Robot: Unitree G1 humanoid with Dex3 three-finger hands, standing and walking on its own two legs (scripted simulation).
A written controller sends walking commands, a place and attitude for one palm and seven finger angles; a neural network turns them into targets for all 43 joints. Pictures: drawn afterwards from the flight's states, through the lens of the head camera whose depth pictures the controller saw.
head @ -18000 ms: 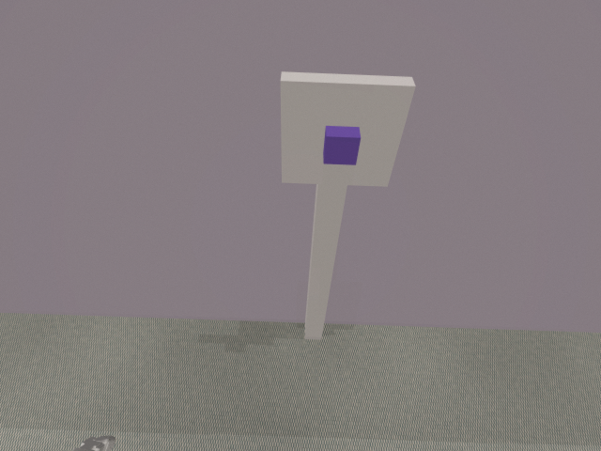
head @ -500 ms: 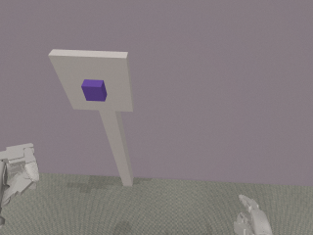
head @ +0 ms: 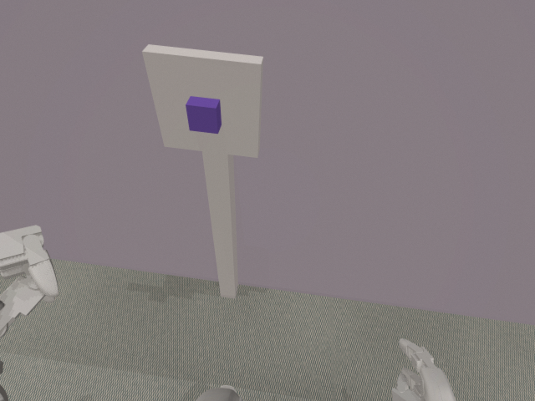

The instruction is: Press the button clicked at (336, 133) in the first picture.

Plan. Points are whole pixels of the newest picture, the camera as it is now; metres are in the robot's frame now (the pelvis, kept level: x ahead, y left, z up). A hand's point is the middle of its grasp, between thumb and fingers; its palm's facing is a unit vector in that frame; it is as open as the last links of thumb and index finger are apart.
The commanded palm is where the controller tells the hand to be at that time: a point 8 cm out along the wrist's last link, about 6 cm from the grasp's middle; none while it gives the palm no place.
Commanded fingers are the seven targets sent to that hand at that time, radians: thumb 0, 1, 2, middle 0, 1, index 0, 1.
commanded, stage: step back with the hand held close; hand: left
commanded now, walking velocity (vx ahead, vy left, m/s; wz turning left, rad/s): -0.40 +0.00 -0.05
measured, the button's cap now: (204, 114) +0.58 +0.17 +0.12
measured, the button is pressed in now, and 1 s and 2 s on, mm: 0 0 0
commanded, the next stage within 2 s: stop stepping back and stand still in 0.28 s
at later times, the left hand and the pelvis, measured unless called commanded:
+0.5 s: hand (12, 370) +0.11 +0.22 +0.19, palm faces +0.22 -0.88 -0.42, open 3.1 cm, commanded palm +0.06 +0.27 +0.20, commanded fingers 0.00 0.90 0.90 -1.30 -1.50 -1.30 -1.50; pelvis -0.10 +0.01 +0.01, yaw -8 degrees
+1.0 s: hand out of the picture +0.05 +0.24 +0.18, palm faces +0.35 -0.85 -0.40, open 3.1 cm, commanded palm -0.01 +0.28 +0.20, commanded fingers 0.00 0.90 0.90 -1.30 -1.50 -1.30 -1.50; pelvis -0.17 +0.02 +0.01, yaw -5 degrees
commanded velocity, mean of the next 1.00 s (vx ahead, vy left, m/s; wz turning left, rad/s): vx -0.04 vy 0.00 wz -0.01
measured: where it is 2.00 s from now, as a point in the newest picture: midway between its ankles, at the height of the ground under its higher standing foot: outside the picture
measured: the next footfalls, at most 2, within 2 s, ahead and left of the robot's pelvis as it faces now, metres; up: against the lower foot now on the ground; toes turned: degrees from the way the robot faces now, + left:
right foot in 0.38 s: -0.14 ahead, -0.09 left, +0.00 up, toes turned -6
left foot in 0.50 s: +0.02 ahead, +0.08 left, +0.00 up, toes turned -7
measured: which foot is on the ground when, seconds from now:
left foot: down 0.00-0.40, up 0.42-0.48, down 0.50-0.70, up 0.72-0.84, down 0.86-1.00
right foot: down 0.00-0.08, up 0.10-0.36, down 0.38-1.00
